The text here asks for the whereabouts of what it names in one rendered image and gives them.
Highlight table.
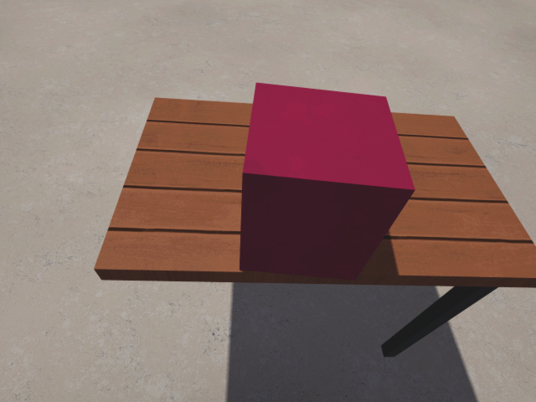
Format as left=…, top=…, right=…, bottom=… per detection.
left=94, top=97, right=536, bottom=357

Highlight carton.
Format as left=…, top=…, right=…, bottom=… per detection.
left=240, top=83, right=415, bottom=281

